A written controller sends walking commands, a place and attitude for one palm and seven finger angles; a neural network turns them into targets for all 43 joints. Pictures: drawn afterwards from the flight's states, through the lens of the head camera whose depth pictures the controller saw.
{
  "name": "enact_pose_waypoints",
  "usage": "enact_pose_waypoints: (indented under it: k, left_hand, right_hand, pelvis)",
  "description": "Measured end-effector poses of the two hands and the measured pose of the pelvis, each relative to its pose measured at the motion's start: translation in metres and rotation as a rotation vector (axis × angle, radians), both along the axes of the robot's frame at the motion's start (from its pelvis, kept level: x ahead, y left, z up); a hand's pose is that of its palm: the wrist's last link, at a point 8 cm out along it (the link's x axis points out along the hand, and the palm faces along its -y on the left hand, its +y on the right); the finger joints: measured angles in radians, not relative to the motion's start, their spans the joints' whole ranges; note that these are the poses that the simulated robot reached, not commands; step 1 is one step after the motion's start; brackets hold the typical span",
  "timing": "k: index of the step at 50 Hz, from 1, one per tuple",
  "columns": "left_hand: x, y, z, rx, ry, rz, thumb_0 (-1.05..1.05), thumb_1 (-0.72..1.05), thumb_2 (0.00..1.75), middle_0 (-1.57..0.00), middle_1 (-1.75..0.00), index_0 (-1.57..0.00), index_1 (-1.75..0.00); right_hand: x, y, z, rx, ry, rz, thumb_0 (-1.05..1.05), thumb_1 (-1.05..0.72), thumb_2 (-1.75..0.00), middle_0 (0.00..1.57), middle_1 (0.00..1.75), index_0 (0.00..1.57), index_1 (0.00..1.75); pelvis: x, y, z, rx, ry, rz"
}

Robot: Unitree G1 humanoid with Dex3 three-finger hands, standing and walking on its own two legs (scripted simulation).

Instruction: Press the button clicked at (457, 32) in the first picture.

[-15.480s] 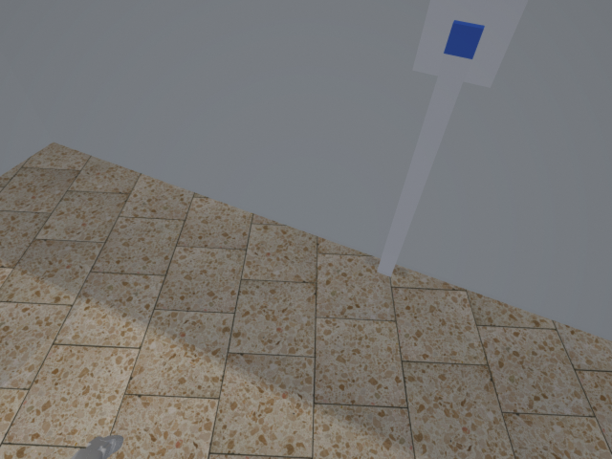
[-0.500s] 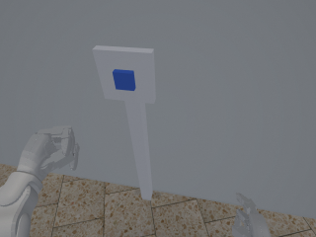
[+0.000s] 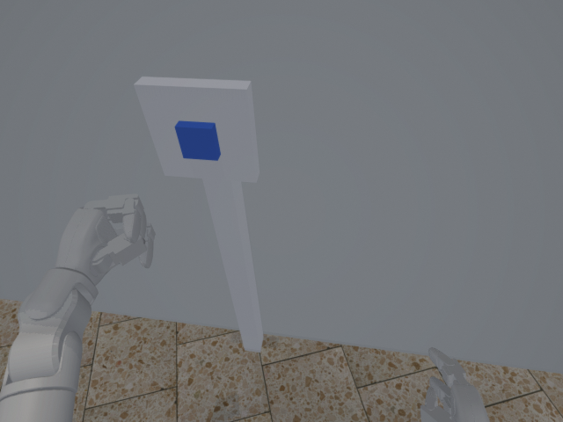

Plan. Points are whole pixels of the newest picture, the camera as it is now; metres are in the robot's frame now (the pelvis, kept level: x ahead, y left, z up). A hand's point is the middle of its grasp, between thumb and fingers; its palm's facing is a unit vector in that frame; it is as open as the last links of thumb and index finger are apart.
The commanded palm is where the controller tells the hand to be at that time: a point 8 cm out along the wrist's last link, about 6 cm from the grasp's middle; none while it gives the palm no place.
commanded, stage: aim a knuckle at the button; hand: left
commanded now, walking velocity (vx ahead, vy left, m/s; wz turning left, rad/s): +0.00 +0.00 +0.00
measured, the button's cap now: (199, 139) +0.51 +0.18 +0.17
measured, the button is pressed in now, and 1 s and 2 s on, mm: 0 0 0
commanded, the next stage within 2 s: press the button with the knuckle in 1.46 s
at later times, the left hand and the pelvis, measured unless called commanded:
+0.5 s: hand (178, 214) +0.36 +0.18 +0.13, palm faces -0.05 -1.00 -0.02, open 3.1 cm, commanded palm +0.35 +0.23 +0.14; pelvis +0.00 +0.02 +0.00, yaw -1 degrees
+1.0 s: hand (209, 186) +0.43 +0.15 +0.13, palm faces -0.06 -1.00 -0.02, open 3.1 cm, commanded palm +0.39 +0.20 +0.14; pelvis +0.01 +0.02 +0.00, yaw -3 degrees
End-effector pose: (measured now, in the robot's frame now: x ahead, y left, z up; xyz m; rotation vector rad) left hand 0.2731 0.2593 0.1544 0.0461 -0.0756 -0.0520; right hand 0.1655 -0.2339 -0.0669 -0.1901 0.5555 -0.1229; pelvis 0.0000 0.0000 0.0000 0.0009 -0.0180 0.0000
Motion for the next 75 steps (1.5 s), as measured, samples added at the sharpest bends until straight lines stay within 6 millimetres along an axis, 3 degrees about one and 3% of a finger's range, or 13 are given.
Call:
enact_pose_waypoints:
  k: [8,17,25,32,40,45,50,56,64,68,75]
  left_hand:
    - [0.025,-0.005,-0.014,-0.003,0.057,0.006,0.02,0.90,0.90,-1.30,-1.50,-1.30,-1.50]
    - [0.050,-0.021,-0.005,-0.022,0.006,-0.018,0.02,0.90,0.90,-1.30,-1.50,-1.30,-1.50]
    - [0.071,-0.023,-0.019,-0.023,0.093,0.004,0.02,0.90,0.90,-1.30,-1.50,-1.30,-1.50]
    - [0.097,-0.035,-0.013,-0.039,0.055,-0.012,0.02,0.90,0.90,-1.30,-1.50,-1.30,-1.50]
    - [0.132,-0.047,-0.021,-0.031,0.114,-0.010,0.02,0.91,0.90,-1.30,-1.50,-1.30,-1.50]
    - [0.139,-0.054,-0.019,-0.050,0.071,-0.011,0.02,0.91,0.90,-1.30,-1.50,-1.30,-1.50]
    - [0.134,-0.054,-0.021,-0.028,0.058,-0.004,0.02,0.91,0.90,-1.30,-1.50,-1.30,-1.50]
    - [0.126,-0.053,-0.029,-0.030,0.086,0.008,0.02,0.90,0.90,-1.30,-1.50,-1.30,-1.50]
    - [0.122,-0.054,-0.014,-0.032,0.031,0.010,0.02,0.90,0.90,-1.30,-1.50,-1.30,-1.50]
    - [0.125,-0.054,-0.018,-0.035,0.075,0.008,0.02,0.90,0.90,-1.30,-1.50,-1.30,-1.50]
    - [0.121,-0.053,-0.024,-0.044,0.069,0.009,0.02,0.90,0.90,-1.30,-1.50,-1.30,-1.50]
  right_hand:
    - [-0.002,0.008,-0.004,0.006,0.046,-0.011,0.01,-0.90,-0.89,0.21,0.30,0.20,0.30]
    - [-0.005,0.024,-0.009,0.025,0.088,-0.005,0.01,-0.90,-0.89,0.21,0.30,0.20,0.30]
    - [-0.017,0.025,-0.014,0.020,0.150,-0.025,0.01,-0.90,-0.89,0.21,0.30,0.20,0.30]
    - [-0.038,0.019,-0.021,-0.004,0.227,-0.053,0.01,-0.90,-0.89,0.21,0.30,0.20,0.30]
    - [-0.075,0.008,-0.034,-0.001,0.335,-0.115,0.01,-0.90,-0.89,0.21,0.30,0.20,0.30]
    - [-0.098,0.003,-0.039,0.013,0.393,-0.153,0.01,-0.90,-0.89,0.21,0.30,0.20,0.30]
    - [-0.108,0.000,-0.041,0.031,0.415,-0.174,0.01,-0.90,-0.89,0.21,0.30,0.20,0.30]
    - [-0.099,-0.003,-0.040,0.030,0.403,-0.163,0.01,-0.90,-0.89,0.21,0.30,0.20,0.30]
    - [-0.068,-0.005,-0.032,0.020,0.319,-0.124,0.01,-0.90,-0.89,0.21,0.30,0.20,0.30]
    - [-0.057,-0.006,-0.028,0.018,0.291,-0.109,0.01,-0.90,-0.89,0.21,0.30,0.20,0.30]
    - [-0.053,-0.006,-0.027,0.016,0.282,-0.100,0.01,-0.90,-0.89,0.21,0.30,0.20,0.30]
  pelvis:
    - [0.004,0.008,0.000,0.000,0.016,-0.006]
    - [0.007,0.016,0.001,0.000,0.026,-0.011]
    - [0.003,0.021,0.001,-0.004,0.031,-0.010]
    - [-0.002,0.022,0.000,-0.005,0.044,-0.009]
    - [-0.003,0.022,-0.001,-0.006,0.078,-0.019]
    - [0.002,0.021,-0.001,-0.001,0.090,-0.039]
    - [0.006,0.018,0.000,-0.001,0.085,-0.047]
    - [0.004,0.014,0.000,-0.002,0.080,-0.042]
    - [0.002,0.010,0.000,-0.002,0.073,-0.030]
    - [0.001,0.008,0.000,-0.002,0.076,-0.025]
    - [0.001,0.008,-0.001,0.001,0.078,-0.029]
